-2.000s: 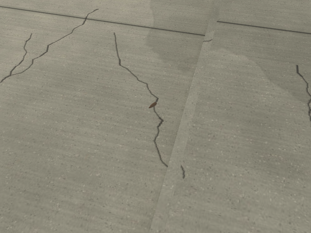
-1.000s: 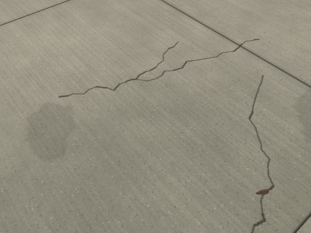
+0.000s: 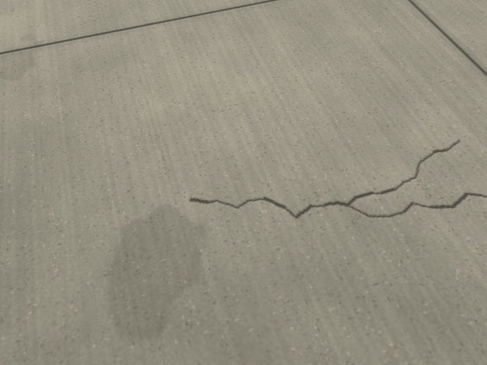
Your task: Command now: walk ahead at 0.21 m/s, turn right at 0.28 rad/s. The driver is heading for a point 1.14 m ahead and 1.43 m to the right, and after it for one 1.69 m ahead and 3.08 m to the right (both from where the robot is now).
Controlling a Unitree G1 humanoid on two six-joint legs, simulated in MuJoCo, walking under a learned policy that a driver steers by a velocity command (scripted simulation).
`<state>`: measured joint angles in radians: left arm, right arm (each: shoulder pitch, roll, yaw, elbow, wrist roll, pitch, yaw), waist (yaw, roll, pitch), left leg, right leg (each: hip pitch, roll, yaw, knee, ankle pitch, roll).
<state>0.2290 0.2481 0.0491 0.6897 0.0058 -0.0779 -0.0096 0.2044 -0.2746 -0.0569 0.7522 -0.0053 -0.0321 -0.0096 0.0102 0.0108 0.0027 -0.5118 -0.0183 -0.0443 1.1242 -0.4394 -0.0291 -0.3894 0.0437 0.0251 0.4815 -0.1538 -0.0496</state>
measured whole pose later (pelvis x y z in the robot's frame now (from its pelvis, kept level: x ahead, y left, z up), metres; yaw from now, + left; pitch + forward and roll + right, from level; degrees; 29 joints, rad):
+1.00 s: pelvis +0.06 -0.02 +0.00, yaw -34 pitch +3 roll +2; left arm 0.19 0.30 0.07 0.59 -0.01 0.04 0.03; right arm 0.09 -0.29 -0.09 0.73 0.00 0.01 -0.03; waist 0.01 0.01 0.03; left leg -0.49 -0.02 -0.08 0.85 -0.35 -0.08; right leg -0.32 0.07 0.14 0.48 -0.20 -0.05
